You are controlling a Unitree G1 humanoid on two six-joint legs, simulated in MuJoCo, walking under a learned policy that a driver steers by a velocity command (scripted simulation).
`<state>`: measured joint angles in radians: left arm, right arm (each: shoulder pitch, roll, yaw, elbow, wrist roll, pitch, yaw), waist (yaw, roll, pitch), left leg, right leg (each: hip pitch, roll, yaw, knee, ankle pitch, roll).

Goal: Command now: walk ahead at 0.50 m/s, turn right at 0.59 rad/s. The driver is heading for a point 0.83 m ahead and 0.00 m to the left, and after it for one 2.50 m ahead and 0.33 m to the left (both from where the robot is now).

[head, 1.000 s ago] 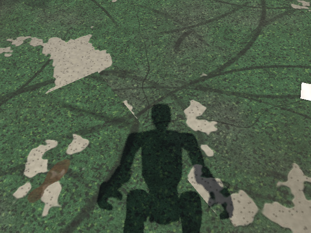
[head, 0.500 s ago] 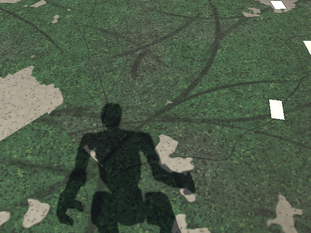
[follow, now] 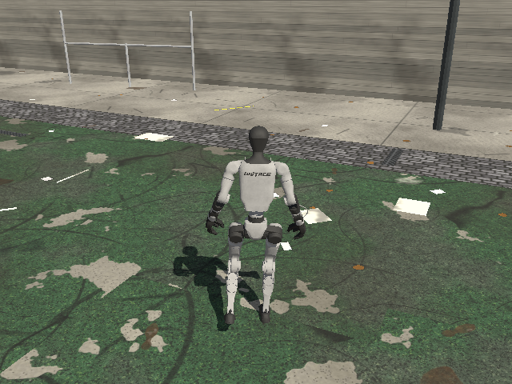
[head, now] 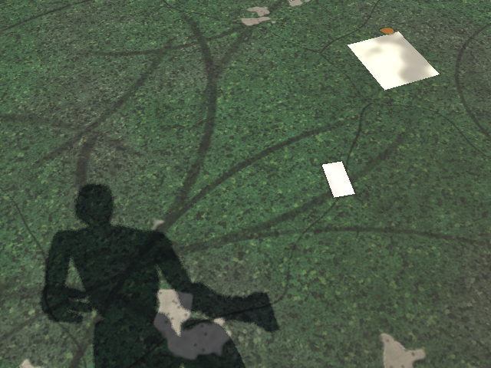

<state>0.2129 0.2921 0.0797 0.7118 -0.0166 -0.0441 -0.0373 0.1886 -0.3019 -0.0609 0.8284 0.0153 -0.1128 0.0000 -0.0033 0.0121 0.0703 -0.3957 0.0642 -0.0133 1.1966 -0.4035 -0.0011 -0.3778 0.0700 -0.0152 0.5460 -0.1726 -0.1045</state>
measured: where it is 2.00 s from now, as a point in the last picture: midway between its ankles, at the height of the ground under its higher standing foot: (271, 347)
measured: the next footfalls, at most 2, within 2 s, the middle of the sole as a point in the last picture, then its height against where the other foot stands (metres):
left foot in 0.38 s outside the picture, level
right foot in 0.80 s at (331, 343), level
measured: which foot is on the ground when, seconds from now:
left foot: up 0.00-0.36, down 0.38-0.82, up 0.84-1.00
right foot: down 0.00-0.40, up 0.42-0.78, down 0.80-1.00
